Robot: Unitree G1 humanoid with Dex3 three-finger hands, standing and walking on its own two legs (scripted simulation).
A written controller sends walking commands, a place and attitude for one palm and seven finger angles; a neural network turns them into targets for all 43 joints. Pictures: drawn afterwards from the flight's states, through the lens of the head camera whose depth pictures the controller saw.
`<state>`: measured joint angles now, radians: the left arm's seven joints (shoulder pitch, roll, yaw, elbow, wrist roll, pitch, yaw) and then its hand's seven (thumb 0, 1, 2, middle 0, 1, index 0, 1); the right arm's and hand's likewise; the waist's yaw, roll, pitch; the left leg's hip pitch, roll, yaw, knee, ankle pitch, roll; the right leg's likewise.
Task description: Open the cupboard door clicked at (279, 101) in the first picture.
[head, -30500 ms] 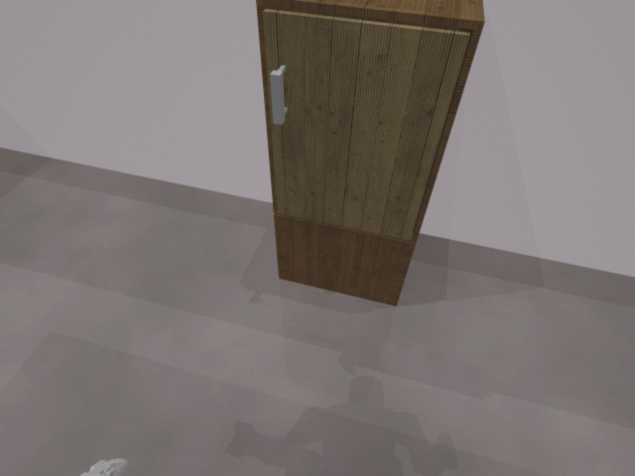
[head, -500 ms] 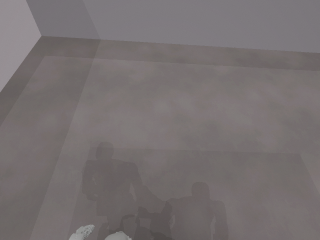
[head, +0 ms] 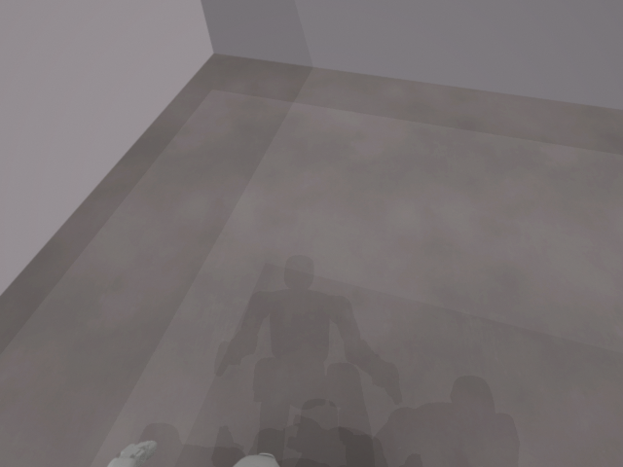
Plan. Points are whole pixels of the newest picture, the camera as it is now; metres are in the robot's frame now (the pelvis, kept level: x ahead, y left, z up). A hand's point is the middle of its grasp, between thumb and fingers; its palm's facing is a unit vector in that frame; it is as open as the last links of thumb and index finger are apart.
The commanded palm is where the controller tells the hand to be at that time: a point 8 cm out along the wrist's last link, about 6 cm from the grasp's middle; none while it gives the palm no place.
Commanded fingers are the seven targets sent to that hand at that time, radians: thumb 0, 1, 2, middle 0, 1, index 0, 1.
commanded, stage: turn to face it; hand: left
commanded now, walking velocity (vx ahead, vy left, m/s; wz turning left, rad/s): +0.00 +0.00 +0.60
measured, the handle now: out of the picture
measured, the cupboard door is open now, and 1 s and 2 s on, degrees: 39 39 39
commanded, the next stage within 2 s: none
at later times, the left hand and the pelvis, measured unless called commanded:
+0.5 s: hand out of the picture +0.00 +0.22 -0.17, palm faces +0.37 -0.89 -0.26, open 7.4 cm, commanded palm none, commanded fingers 0.00 0.90 0.90 -0.20 -0.30 -0.20 -0.30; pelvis +0.02 +0.00 +0.00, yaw +20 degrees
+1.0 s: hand out of the picture +0.00 +0.14 -0.14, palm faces +0.60 -0.76 -0.26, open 7.3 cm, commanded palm none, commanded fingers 0.00 0.90 0.90 -0.20 -0.30 -0.20 -0.30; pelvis +0.06 -0.06 +0.02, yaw +39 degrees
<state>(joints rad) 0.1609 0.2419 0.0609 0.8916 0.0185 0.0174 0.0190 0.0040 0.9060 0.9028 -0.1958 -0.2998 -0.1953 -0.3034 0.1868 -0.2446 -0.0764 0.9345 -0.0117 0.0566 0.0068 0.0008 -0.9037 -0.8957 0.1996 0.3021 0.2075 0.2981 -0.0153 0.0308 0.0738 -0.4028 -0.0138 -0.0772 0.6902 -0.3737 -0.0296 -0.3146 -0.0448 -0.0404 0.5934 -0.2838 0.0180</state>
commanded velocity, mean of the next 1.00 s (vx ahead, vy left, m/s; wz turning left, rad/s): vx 0.00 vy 0.00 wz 0.60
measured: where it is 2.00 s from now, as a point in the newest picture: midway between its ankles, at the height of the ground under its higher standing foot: outside the picture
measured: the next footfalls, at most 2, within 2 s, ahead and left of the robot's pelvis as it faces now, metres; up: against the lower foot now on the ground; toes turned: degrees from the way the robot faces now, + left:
left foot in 0.36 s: +0.02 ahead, +0.12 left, +0.00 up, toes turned +22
right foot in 0.72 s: +0.13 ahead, -0.13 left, +0.00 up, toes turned +25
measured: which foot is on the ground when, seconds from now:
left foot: up 0.00-0.34, down 0.36-0.72, up 0.74-1.00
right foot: down 0.00-0.36, up 0.38-0.70, down 0.72-1.00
